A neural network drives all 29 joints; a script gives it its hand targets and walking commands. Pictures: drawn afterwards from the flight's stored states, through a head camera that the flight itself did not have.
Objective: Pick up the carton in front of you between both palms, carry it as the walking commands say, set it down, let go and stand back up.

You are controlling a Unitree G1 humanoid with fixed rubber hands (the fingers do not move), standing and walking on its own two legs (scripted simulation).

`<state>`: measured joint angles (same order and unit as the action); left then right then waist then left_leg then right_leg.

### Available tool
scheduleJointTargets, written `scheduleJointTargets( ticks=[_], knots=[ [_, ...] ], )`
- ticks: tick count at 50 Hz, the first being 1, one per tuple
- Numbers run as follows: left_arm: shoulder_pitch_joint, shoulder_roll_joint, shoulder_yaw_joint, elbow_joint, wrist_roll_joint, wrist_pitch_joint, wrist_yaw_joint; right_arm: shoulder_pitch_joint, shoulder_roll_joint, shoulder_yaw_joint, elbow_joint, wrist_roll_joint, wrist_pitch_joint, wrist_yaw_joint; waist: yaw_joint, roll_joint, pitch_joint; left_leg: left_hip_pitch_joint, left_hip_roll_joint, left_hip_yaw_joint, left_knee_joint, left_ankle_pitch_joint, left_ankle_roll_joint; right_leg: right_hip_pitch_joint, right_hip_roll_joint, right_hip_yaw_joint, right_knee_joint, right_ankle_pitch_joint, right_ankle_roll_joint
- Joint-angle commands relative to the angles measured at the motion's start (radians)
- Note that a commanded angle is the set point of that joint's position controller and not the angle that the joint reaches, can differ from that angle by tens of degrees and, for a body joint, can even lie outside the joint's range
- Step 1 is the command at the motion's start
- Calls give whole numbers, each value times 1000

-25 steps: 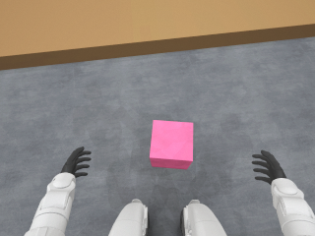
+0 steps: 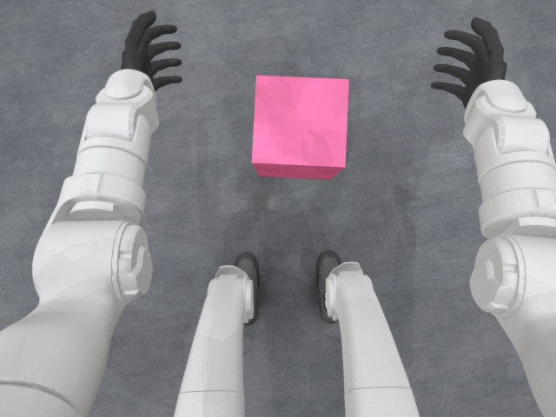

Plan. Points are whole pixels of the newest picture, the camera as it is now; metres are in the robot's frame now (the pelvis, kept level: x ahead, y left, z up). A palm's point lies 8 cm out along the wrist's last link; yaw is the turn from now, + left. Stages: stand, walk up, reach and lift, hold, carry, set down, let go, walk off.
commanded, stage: reach and lift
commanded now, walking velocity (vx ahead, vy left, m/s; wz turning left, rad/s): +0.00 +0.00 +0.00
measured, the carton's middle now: (298, 134) +0.55 -0.04 -0.54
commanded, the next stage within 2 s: none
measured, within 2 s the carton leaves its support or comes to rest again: neither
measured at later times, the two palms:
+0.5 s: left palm (194, 81) +0.57 +0.15 -0.22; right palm (421, 91) +0.54 -0.23 -0.22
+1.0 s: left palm (219, 122) +0.56 +0.15 -0.43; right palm (379, 129) +0.53 -0.22 -0.43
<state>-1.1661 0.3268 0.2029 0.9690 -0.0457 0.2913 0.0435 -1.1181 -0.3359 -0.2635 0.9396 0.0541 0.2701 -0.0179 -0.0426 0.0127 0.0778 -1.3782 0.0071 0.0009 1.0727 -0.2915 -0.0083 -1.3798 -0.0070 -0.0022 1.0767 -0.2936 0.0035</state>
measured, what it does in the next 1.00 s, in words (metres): lowers itself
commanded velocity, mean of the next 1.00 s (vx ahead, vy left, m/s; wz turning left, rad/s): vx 0.00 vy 0.00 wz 0.00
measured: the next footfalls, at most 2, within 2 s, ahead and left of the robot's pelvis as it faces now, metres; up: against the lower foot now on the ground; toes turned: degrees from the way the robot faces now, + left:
none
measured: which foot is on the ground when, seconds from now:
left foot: down 0.00-1.00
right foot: down 0.00-1.00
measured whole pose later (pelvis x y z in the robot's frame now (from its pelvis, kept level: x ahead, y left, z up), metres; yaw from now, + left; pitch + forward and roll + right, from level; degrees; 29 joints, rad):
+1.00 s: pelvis -0.02 +0.01 -0.27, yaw -1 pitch +40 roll +0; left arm -1.61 0.40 0.08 1.18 -0.19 0.13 0.12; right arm -1.56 -0.40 -0.17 1.17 0.19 0.11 -0.09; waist -0.05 0.01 0.36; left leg -2.24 -0.03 -0.03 2.10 -0.55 -0.03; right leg -2.25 0.02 0.02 2.09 -0.54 0.03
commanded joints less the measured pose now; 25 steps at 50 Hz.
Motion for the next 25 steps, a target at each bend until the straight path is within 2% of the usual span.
scheduleJointTargets(
  ticks=[1,4,7,11,14,17,20,22,25],
  knots=[
    [-357,122,45,-50,23,-33,-3,-346,-131,-54,-60,-25,-34,1,-19,-2,-922,402,-62,23,-85,-43,-24,381,47,-37,-108,-9,41],
    [-437,114,75,-47,54,-56,-7,-418,-118,-95,-58,-56,-56,6,-26,6,-990,400,-72,21,-66,15,-24,371,54,-39,-88,53,44],
    [-454,106,103,-71,89,-79,-5,-425,-107,-128,-83,-89,-80,7,-29,11,-1124,447,-84,24,-45,160,-23,410,64,-45,-67,203,45],
    [-396,60,129,-103,125,-119,-2,-358,-68,-162,-116,-118,-124,11,-33,20,-1229,465,-93,15,-10,396,-14,414,70,-34,-30,462,35],
    [-332,7,153,-106,150,-156,-4,-301,-21,-191,-118,-140,-162,20,-34,21,-1179,373,-87,0,32,495,-15,331,66,-17,8,574,31],
    [-277,-29,172,-99,171,-186,-1,-249,12,-213,-106,-156,-193,23,-29,21,-1123,244,-80,-9,94,519,-20,230,63,-7,69,598,34],
    [-241,-38,172,-92,177,-201,5,-210,19,-223,-83,-161,-210,19,-25,27,-1078,89,-82,-2,177,437,-31,130,64,-6,159,535,37],
    [-235,-40,158,-86,165,-209,11,-200,20,-220,-70,-160,-218,14,-28,30,-1053,-3,-82,1,243,391,-39,54,64,-7,227,482,40],
    [-256,-18,123,-92,130,-215,29,-226,-4,-186,-74,-124,-226,1,-23,34,-1089,-55,-83,1,357,389,-43,-30,68,-9,335,452,45]
  ],
)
